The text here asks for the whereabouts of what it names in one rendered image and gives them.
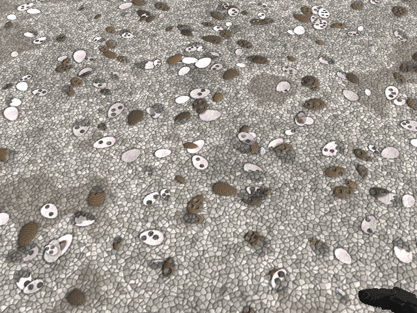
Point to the right robot hand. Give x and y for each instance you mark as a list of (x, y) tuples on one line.
[(397, 300)]

